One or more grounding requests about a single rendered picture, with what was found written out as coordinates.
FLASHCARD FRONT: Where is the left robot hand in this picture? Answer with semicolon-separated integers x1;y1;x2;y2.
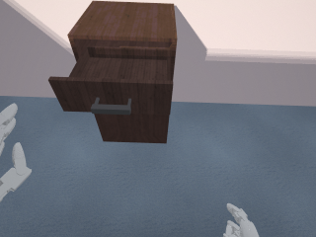
0;103;32;202

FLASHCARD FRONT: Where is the handle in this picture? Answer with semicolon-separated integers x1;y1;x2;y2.
91;97;131;116

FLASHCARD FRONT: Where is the drawer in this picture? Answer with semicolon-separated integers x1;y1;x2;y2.
48;45;174;115

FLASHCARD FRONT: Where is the right robot hand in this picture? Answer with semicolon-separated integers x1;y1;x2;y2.
223;203;260;237

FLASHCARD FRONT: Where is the cabinet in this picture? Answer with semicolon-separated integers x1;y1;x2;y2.
67;0;178;144

